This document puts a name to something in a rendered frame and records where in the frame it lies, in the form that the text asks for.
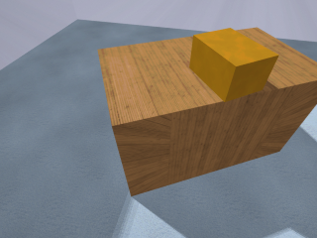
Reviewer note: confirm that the pedestal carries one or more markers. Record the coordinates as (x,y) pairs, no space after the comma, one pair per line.
(170,126)

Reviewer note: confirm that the carton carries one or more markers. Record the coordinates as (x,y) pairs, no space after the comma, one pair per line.
(231,64)

